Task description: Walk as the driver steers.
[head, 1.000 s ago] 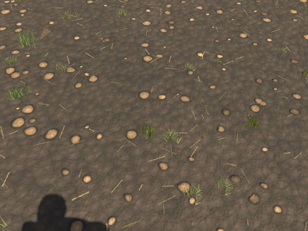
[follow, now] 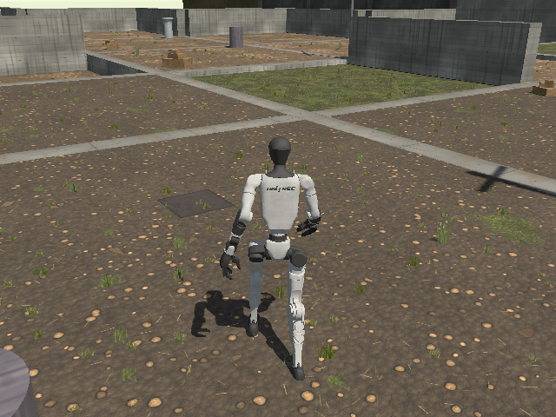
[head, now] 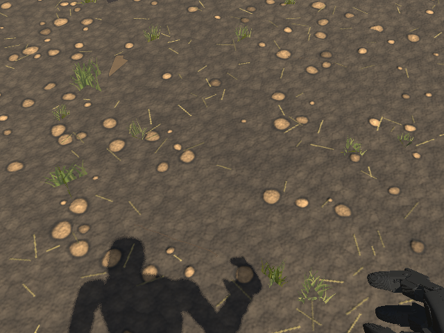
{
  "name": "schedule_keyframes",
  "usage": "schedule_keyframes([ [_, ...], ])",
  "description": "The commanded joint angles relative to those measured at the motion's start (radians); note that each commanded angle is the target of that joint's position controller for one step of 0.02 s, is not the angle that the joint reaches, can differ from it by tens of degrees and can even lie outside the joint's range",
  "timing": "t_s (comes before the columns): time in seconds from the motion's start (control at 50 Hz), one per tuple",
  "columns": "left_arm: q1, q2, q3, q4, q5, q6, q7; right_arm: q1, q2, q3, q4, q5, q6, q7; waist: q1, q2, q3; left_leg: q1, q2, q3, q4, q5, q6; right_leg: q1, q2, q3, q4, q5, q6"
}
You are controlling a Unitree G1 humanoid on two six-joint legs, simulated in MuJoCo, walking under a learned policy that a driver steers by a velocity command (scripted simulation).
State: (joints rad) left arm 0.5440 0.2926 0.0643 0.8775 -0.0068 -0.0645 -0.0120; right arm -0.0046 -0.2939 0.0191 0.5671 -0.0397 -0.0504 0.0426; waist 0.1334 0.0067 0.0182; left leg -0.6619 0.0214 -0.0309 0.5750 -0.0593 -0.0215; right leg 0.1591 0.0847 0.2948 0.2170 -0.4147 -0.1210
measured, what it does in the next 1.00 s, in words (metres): walks ahead, turning left: left foot, then right foot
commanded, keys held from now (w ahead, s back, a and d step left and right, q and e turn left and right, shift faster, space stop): w+e+shift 0.06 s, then w+q+shift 0.82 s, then q+shift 0.04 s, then e+shift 0.08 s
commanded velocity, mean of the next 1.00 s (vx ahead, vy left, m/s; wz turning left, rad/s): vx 0.96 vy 0.00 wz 0.41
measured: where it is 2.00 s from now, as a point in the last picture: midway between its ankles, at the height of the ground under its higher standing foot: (223, 120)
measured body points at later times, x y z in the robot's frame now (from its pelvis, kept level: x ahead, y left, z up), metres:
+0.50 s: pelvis +0.45 -0.04 +0.00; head +0.47 -0.05 +0.45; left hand +0.67 +0.20 -0.07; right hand +0.41 -0.32 -0.14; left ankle +0.27 +0.11 -0.63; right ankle +0.51 -0.16 -0.72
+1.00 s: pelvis +0.89 +0.07 -0.01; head +0.93 +0.08 +0.44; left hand +0.91 +0.35 -0.11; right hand +1.09 -0.16 -0.13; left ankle +0.90 +0.08 -0.72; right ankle +0.91 -0.11 -0.62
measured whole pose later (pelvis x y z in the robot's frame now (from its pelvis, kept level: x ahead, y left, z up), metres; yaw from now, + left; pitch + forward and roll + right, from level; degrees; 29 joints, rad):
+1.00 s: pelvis +0.89 +0.07 -0.01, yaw +29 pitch -1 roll +1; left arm 0.16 0.22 -0.02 0.69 0.05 -0.08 0.01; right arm 0.30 -0.33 -0.05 0.81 -0.01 -0.01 0.01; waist 0.00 0.00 0.10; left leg -0.29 -0.22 0.04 0.57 -0.26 0.19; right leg -0.50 -0.09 0.07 1.36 -0.36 0.04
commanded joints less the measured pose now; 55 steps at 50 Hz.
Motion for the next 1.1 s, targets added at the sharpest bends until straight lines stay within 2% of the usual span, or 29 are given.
schedule_keyframes([
  [0.02,-0.120,0.263,0.060,-0.068,0.002,-0.025,0.004,0.234,-0.181,-0.072,0.004,0.013,-0.020,-0.041,-0.233,-0.072,-0.149,0.665,-0.089,0.062,-0.011,-0.084,0.040,-0.329,-0.135,0.061,0.353,1.068,-0.021],
  [0.04,-0.169,0.238,0.054,-0.080,0.009,-0.036,0.000,0.452,-0.230,-0.099,0.053,0.006,-0.021,-0.067,-0.344,-0.059,-0.250,0.932,0.015,-0.021,0.026,-0.204,0.059,-0.489,-0.084,0.047,0.620,0.927,-0.005],
  [0.06,-0.141,0.067,0.015,-0.114,-0.001,-0.046,0.004,0.610,-0.309,-0.125,0.076,-0.039,-0.026,-0.085,-0.347,0.187,-0.397,1.164,0.315,-0.389,-0.074,-0.696,0.107,-0.708,0.020,-0.046,1.009,0.241,-0.003],
  [0.08,-0.071,0.044,-0.010,-0.146,-0.023,-0.038,-0.001,0.501,-0.326,-0.126,0.073,-0.038,-0.021,-0.073,-0.243,0.383,-0.454,1.108,0.449,-0.891,-0.324,-0.893,0.182,-0.838,0.046,-0.114,1.164,-0.046,0.004],
  [0.1,-0.149,0.106,-0.004,-0.111,0.013,-0.024,0.001,0.382,-0.215,-0.114,0.071,-0.021,-0.019,-0.065,-0.231,0.224,-0.246,0.928,0.370,-0.789,-0.338,-0.875,0.192,-0.877,-0.042,-0.142,1.166,0.079,-0.007],
  [0.14,-0.272,0.109,-0.005,-0.129,0.051,-0.015,-0.024,0.358,-0.120,-0.094,0.114,-0.016,-0.022,-0.050,-0.213,0.045,-0.078,0.706,0.275,-0.517,-0.316,-0.555,0.213,-0.854,-0.088,-0.166,1.088,0.138,0.002],
  [0.18,-0.363,0.063,-0.021,-0.172,0.071,-0.010,-0.039,0.441,-0.078,-0.076,0.189,-0.007,-0.037,-0.041,-0.193,0.079,0.025,0.574,0.204,-0.377,-0.323,-0.292,0.222,-0.848,-0.102,-0.157,1.013,0.076,0.015],
  [0.24,-0.448,0.052,-0.046,-0.255,0.087,-0.002,-0.050,0.408,-0.099,-0.082,0.212,0.022,-0.054,-0.045,-0.120,0.098,0.072,0.514,0.222,-0.405,-0.418,-0.324,0.267,-0.939,-0.181,-0.188,0.845,0.079,0.071],
  [0.3,-0.528,0.048,-0.072,-0.293,0.056,-0.011,-0.079,0.333,-0.159,-0.106,0.193,0.024,-0.056,-0.037,-0.090,0.070,0.095,0.208,0.114,-0.209,-0.512,-0.214,0.218,-0.550,-0.134,-0.286,0.492,0.283,0.109],
  [0.36,-0.462,0.108,-0.046,-0.252,0.045,-0.006,-0.065,0.377,-0.220,-0.123,0.206,0.041,-0.060,-0.016,-0.066,0.026,0.047,0.222,0.147,-0.193,-0.457,0.035,0.197,-0.300,-0.088,-0.324,0.445,0.347,0.107],
  [0.4,-0.257,0.158,-0.012,-0.185,0.060,-0.010,-0.028,0.412,-0.238,-0.126,0.227,0.039,-0.057,-0.012,0.035,-0.035,-0.093,0.272,0.066,-0.120,-0.057,0.314,0.159,-0.055,-0.049,-0.341,0.386,0.243,0.092],
  [0.42,-0.100,0.217,0.012,-0.168,0.082,-0.016,-0.002,0.400,-0.200,-0.116,0.226,0.039,-0.060,-0.012,0.119,-0.063,-0.191,0.129,-0.001,-0.087,0.263,0.215,0.132,0.150,-0.174,-0.234,0.377,0.102,0.076],
  [0.44,0.006,0.296,0.024,-0.166,0.108,-0.024,0.020,0.423,-0.033,-0.080,0.187,0.043,-0.059,-0.024,0.087,-0.282,-0.283,-0.034,-0.063,-0.073,0.656,-0.459,0.122,0.238,-0.488,0.181,0.222,-0.317,0.060],
  [0.46,-0.070,0.306,0.030,-0.186,0.086,-0.013,0.023,0.471,-0.062,-0.082,0.153,0.074,-0.047,-0.030,0.017,-0.312,-0.308,-0.129,-0.080,-0.080,0.802,-0.382,0.135,0.141,-0.575,0.584,-0.018,-0.470,0.012],
  [0.5,-0.243,0.144,0.002,-0.193,0.060,-0.016,0.019,0.364,-0.092,-0.085,0.171,0.035,-0.015,-0.021,-0.055,-0.110,-0.060,-0.166,0.040,-0.045,0.780,-0.216,0.128,-0.076,-0.471,0.248,0.025,-0.252,-0.008],
  [0.6,-0.197,0.039,-0.022,-0.102,0.028,-0.056,0.007,0.233,-0.025,-0.077,0.139,0.013,0.044,0.020,-0.124,-0.091,0.065,-0.170,0.103,-0.019,0.690,-0.159,0.098,-0.197,-0.356,-0.208,-0.027,0.367,0.048],
  [0.7,-0.241,0.076,-0.014,-0.076,0.033,-0.072,0.017,0.036,-0.017,-0.047,0.035,0.018,0.043,0.058,-0.166,-0.063,0.107,-0.041,0.074,0.100,0.330,0.069,0.136,-0.257,-0.293,-0.497,-0.125,0.592,0.069],
  [0.74,-0.186,0.118,-0.008,-0.059,0.032,-0.069,0.025,-0.006,-0.027,-0.043,0.030,0.015,0.041,0.064,-0.158,-0.034,0.099,0.097,-0.011,0.214,0.203,0.092,0.172,-0.217,-0.279,-0.562,-0.073,0.988,0.088],
  [0.8,-0.198,0.223,0.019,-0.077,0.042,-0.029,0.047,0.244,-0.109,-0.069,0.102,0.017,0.039,0.045,-0.312,-0.108,-0.073,0.395,-0.115,0.229,0.184,-0.021,0.224,-0.127,-0.328,-0.556,0.320,1.496,0.098],
  [0.82,-0.243,0.240,0.025,-0.099,0.046,-0.011,0.049,0.453,-0.154,-0.094,0.165,0.015,0.037,0.031,-0.407,-0.107,-0.171,0.622,-0.126,0.177,0.158,-0.059,0.258,-0.203,-0.339,-0.529,0.588,1.469,0.085],
  [0.84,-0.246,0.222,0.024,-0.099,0.055,-0.004,0.038,0.578,-0.203,-0.124,0.220,0.019,0.041,0.004,-0.431,-0.025,-0.213,0.856,-0.116,0.095,0.107,-0.125,0.285,-0.392,-0.265,-0.523,0.943,0.988,0.094],
  [0.86,-0.242,0.067,-0.017,-0.134,0.070,-0.015,0.016,0.486,-0.280,-0.142,0.213,0.032,0.054,-0.020,-0.309,0.223,-0.119,0.902,0.036,-0.172,0.096,-0.086,0.322,-0.711,-0.089,-0.499,1.338,-0.032,0.120],
  [0.88,-0.181,0.097,-0.022,-0.255,0.038,-0.035,0.015,0.438,-0.380,-0.162,0.154,0.006,0.063,-0.022,-0.236,0.288,-0.337,1.177,0.217,-0.707,-0.131,-0.230,0.527,-1.019,-0.032,-0.278,1.520,-0.106,0.145],
  [0.9,-0.281,0.151,-0.023,-0.262,0.047,-0.059,0.018,0.430,-0.327,-0.162,0.135,0.012,0.064,-0.033,-0.273,0.076,-0.263,1.095,0.246,-0.798,-0.295,-0.286,0.488,-1.086,-0.090,-0.202,1.442,-0.005,0.138],
  [0.94,-0.274,0.134,-0.031,-0.227,0.048,-0.057,0.026,0.336,-0.229,-0.133,0.158,0.018,0.041,-0.045,-0.140,-0.126,-0.006,0.721,0.201,-0.565,-0.295,0.113,0.401,-0.954,-0.167,-0.228,1.249,0.067,0.144],
  [1.0,-0.195,0.091,-0.041,-0.185,0.062,0.014,0.020,0.294,-0.129,-0.089,0.170,0.040,-0.016,-0.038,-0.058,-0.139,0.021,0.387,0.132,-0.268,-0.279,0.706,0.331,-0.671,-0.219,-0.263,1.014,0.037,0.172],
  [1.02,-0.243,0.119,-0.015,-0.205,-0.017,-0.022,0.033,0.173,-0.089,-0.083,0.133,0.063,-0.042,-0.039,-0.060,-0.101,0.006,0.377,0.117,-0.260,-0.286,0.589,0.322,-0.707,-0.218,-0.237,0.959,0.076,0.185],
  [1.06,-0.369,0.038,-0.040,-0.241,-0.009,-0.051,0.026,0.212,-0.105,-0.083,0.166,0.072,-0.057,-0.060,-0.111,-0.063,0.003,0.361,0.026,-0.089,-0.284,0.682,0.226,-0.677,-0.192,-0.310,0.708,0.252,0.171],
  [1.1,-0.479,-0.011,-0.053,-0.252,0.000,-0.075,0.002,0.323,-0.110,-0.083,0.206,0.051,-0.048,-0.086,-0.203,-0.050,-0.027,0.409,-0.032,-0.001,-0.279,0.576,0.149,-0.606,-0.113,-0.369,0.443,0.619,0.147],
])
Keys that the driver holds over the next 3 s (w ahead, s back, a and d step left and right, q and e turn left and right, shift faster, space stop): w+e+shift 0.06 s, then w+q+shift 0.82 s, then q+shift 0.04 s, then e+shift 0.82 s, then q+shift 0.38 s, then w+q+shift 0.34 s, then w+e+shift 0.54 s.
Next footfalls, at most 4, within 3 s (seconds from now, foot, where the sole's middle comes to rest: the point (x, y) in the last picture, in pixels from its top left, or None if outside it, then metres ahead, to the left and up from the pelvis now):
0.04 left None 0.24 0.14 -0.76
0.42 right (321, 301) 0.55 -0.16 -0.76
0.84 left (248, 184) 0.94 0.09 -0.76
1.24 right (238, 107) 1.32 0.17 -0.76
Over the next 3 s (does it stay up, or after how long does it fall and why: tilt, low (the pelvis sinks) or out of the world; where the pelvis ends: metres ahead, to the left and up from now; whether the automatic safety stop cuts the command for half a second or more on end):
stays up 1.65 0.50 0.00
